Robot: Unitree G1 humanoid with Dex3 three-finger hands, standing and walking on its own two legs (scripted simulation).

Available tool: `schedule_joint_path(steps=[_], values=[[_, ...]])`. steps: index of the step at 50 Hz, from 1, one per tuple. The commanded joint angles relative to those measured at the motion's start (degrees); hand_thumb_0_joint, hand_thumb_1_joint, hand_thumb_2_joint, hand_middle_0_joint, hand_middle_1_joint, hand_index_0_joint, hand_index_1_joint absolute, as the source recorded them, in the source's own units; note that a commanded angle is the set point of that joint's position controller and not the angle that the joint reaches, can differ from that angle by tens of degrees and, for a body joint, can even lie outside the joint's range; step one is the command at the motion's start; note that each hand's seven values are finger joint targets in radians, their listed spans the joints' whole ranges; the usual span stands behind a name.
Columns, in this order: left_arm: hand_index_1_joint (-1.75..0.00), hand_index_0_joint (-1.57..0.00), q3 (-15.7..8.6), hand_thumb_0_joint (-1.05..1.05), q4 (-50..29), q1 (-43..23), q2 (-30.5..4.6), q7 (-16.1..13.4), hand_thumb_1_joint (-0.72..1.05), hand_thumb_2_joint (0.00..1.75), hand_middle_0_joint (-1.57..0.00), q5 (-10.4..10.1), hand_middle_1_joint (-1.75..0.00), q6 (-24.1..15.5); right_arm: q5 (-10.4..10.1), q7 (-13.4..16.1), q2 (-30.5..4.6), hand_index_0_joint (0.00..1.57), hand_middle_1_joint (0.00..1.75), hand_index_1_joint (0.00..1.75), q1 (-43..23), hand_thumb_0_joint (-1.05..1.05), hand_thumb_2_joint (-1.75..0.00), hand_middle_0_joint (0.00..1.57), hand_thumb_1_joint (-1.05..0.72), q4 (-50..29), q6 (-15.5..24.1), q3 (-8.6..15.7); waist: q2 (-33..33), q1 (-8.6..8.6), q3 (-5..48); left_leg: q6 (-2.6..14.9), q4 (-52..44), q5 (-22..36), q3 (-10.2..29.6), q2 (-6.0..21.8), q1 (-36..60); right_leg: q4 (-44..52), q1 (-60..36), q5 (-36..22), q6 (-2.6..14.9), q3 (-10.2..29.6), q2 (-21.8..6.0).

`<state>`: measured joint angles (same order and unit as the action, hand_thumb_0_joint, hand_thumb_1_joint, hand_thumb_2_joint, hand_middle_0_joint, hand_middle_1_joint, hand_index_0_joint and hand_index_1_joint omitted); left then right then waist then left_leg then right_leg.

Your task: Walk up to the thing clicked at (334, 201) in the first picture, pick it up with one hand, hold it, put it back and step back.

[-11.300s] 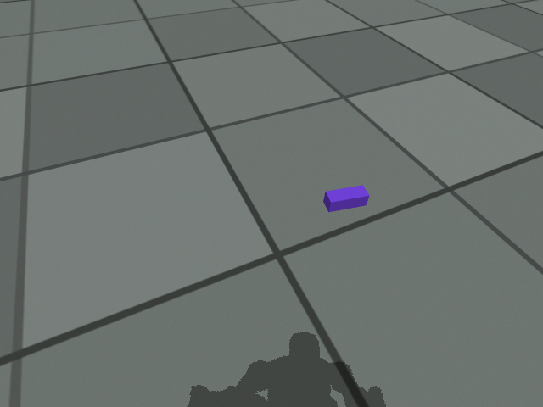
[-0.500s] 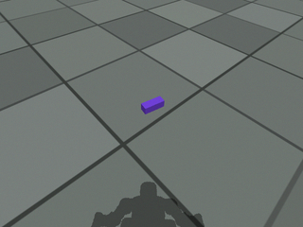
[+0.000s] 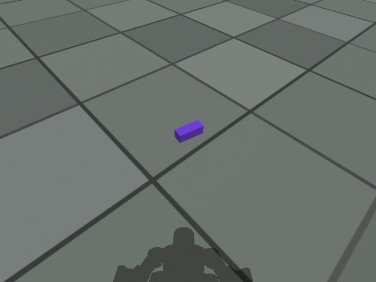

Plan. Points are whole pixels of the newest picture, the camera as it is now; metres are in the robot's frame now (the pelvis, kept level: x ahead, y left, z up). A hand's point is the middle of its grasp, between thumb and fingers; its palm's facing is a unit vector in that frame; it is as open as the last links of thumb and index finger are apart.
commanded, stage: stand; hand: left
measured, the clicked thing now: (189, 131) +1.27 -0.01 -0.75
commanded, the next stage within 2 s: walk up in 0.34 s
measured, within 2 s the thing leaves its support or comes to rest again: neither
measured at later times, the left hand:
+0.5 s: hand out of the picture +0.08 +0.29 -0.15, palm faces +0.14 -0.94 -0.32, open 7.4 cm
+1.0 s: hand (82, 249) +0.25 +0.28 -0.17, palm faces +0.23 -0.93 -0.28, open 7.4 cm
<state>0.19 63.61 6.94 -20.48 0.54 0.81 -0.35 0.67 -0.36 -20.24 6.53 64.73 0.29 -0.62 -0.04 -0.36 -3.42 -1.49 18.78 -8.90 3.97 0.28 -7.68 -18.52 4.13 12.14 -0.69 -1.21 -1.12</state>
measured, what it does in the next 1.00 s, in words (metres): walks ahead, turning left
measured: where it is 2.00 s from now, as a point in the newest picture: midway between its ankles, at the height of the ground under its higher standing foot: (218, 208)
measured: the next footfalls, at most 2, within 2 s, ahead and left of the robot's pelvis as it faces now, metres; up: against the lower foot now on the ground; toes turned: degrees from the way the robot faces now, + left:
right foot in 1.06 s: +0.44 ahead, -0.14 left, +0.00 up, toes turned +15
left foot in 1.44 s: +0.51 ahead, +0.07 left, +0.00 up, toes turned +30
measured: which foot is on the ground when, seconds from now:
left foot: down 0.00-1.00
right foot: down 0.00-0.58, up 0.60-1.00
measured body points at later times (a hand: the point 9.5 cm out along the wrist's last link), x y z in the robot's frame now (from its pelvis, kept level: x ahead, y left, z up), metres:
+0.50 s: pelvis +0.02 +0.00 -0.01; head +0.02 +0.02 +0.44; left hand +0.07 +0.33 -0.13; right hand +0.09 -0.32 -0.12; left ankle +0.03 +0.12 -0.73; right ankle -0.02 -0.12 -0.75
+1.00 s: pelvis +0.21 -0.02 -0.02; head +0.23 +0.02 +0.42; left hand +0.24 +0.33 -0.15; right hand +0.31 -0.34 -0.10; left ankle +0.09 +0.13 -0.75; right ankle +0.39 -0.16 -0.72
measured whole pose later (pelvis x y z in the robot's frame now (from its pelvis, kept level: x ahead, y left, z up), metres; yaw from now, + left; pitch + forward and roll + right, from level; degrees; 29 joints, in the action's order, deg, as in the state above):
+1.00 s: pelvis +0.21 -0.02 -0.02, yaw +17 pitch -2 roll +2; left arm -6.8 47.5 8.9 -26.3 8.2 2.9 4.0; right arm 1.5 1.0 -23.0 25.6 50.3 6.8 2.4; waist -7.0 0.1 -4.6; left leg -3.4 29.4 -23.1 3.9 2.2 -4.4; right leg -43.8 31.2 12.5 -0.1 2.7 -8.0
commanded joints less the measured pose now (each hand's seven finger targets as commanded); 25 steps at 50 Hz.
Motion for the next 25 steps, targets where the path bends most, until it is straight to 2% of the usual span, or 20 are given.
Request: schedule_joint_path(steps=[1, 16, 17, 18, 19, 20, 21, 22, 23, 24, 25], values=[[-0.30, -0.20, -2.59, 0.00, -3.19, -1.86, -12.37, -0.87, 0.90, 0.90, -0.20, -0.33, -0.30, -1.20, -0.30, 0.96, -12.20, 0.20, 0.30, 0.30, -1.65, 0.00, -0.90, 0.20, -0.90, -3.41, 1.25, 2.48, -0.35, 0.23, 4.55, 2.19, -1.83, 9.75, 4.02, 6.16, 0.88, 3.15, 0.12, -6.29, 1.78, 4.59, -6.48], [-0.30, -0.20, -2.43, 0.00, -3.32, -1.52, -12.47, -0.87, 0.90, 0.90, -0.20, -0.27, -0.30, -1.16, -0.18, 0.89, -12.35, 0.20, 0.30, 0.30, -1.47, 0.00, -0.90, 0.20, -0.90, -3.42, 1.15, 2.53, 0.01, 0.25, 3.97, 2.04, -2.08, 7.70, 3.95, 6.03, 0.47, 3.38, 1.20, -4.54, 1.85, 4.81, -6.24], [-0.30, -0.20, -9.69, 0.00, -8.48, -1.31, -19.93, 1.77, 0.90, 0.90, -0.20, 2.42, -0.30, -0.68, -0.08, 0.51, -19.94, 0.20, 0.30, 0.30, 6.98, 0.00, -0.90, 0.20, -0.90, -5.77, 2.18, 7.33, -5.18, -0.64, 8.61, 5.40, 1.94, -17.80, 7.10, 4.92, -5.58, -3.51, -3.71, 22.53, 3.60, 0.29, -3.70], [-0.30, -0.20, -10.01, 0.00, -8.96, -1.09, -19.79, 2.59, 0.90, 0.90, -0.20, 3.25, -0.30, -0.05, 0.74, 0.24, -21.01, 0.20, 0.30, 0.30, 5.05, 0.00, -0.90, 0.20, -0.90, -6.41, 2.39, 8.03, -2.79, -1.92, 3.95, 4.41, 1.56, -23.83, 7.62, 4.55, -13.45, -5.07, -1.72, 30.06, 4.55, 1.89, -4.85], [-0.30, -0.20, -10.41, 0.00, -10.54, 0.12, -18.61, 3.44, 0.90, 0.90, -0.20, 3.55, -0.30, 0.23, 1.14, 0.14, -20.33, 0.20, 0.30, 0.30, 2.66, 0.00, -0.90, 0.20, -0.90, -8.44, 2.71, 8.30, -2.21, -3.50, 2.57, 4.17, 3.71, -23.05, 6.47, 4.30, -17.34, -4.52, -0.98, 30.80, 6.07, 4.13, -6.99], [-0.30, -0.20, -10.78, 0.00, -10.71, 3.03, -18.04, 3.91, 0.90, 0.90, -0.20, 3.30, -0.30, 0.42, 1.58, 0.21, -17.98, 0.20, 0.30, 0.30, -0.36, 0.00, -0.90, 0.20, -0.90, -11.09, 2.96, 8.21, -4.06, -6.02, 0.39, 1.97, 8.16, -18.29, 1.51, 1.62, -24.70, 0.30, -4.78, 32.06, 8.03, 6.59, -9.78], [-0.30, -0.20, -11.42, 0.00, -10.85, 4.84, -18.56, 3.94, 0.90, 0.90, -0.20, 3.03, -0.30, 0.35, 1.86, 0.17, -14.52, 0.20, 0.30, 0.30, -3.43, 0.00, -0.90, 0.20, -0.90, -13.33, 3.21, 7.60, -12.48, -8.40, -1.24, 0.67, 20.09, -11.08, -7.54, -2.12, -32.40, 8.71, -8.96, 33.05, 10.70, 12.95, -16.12], [-0.30, -0.20, -12.00, 0.00, -12.56, 2.57, -19.53, 3.88, 0.90, 0.90, -0.20, 2.97, -0.30, 0.27, 1.69, 0.03, -14.13, 0.20, 0.30, 0.30, -3.06, 0.00, -0.90, 0.20, -0.90, -14.47, 3.56, 7.31, -14.71, -8.04, -2.70, 1.82, 27.16, -15.31, -8.04, 1.66, -34.77, 11.42, -6.52, 29.39, 13.07, 16.70, -21.65], [-0.30, -0.20, -11.90, 0.00, -13.83, 2.27, -19.03, 4.16, 0.90, 0.90, -0.20, 3.09, -0.30, 0.37, 1.23, -0.45, -15.48, 0.20, 0.30, 0.30, -2.16, 0.00, -0.90, 0.20, -0.90, -14.71, 4.01, 7.55, -11.09, -7.52, -3.78, 2.10, 26.67, -17.85, -7.13, 3.49, -33.12, 11.67, -3.86, 29.24, 14.61, 16.69, -22.64], [-0.30, -0.20, -11.66, 0.00, -14.38, 2.00, -17.98, 4.45, 0.90, 0.90, -0.20, 3.11, -0.30, 0.37, 1.05, -1.05, -15.76, 0.20, 0.30, 0.30, 0.16, 0.00, -0.90, 0.20, -0.90, -14.33, 4.25, 7.77, -8.58, -6.51, -4.19, 2.25, 25.47, -17.85, -6.45, 4.55, -30.62, 10.39, -2.89, 28.74, 14.13, 13.30, -20.22], [-0.30, -0.20, -11.50, 0.00, -15.34, 0.19, -18.29, 4.70, 0.90, 0.90, -0.20, 3.39, -0.30, 0.27, 0.79, -1.54, -15.40, 0.20, 0.30, 0.30, 2.86, 0.00, -0.90, 0.20, -0.90, -14.40, 4.37, 8.01, -9.65, -4.66, -4.70, 2.69, 22.47, -18.56, -5.21, 5.70, -27.11, 9.00, -1.03, 28.55, 13.44, 9.90, -18.70]])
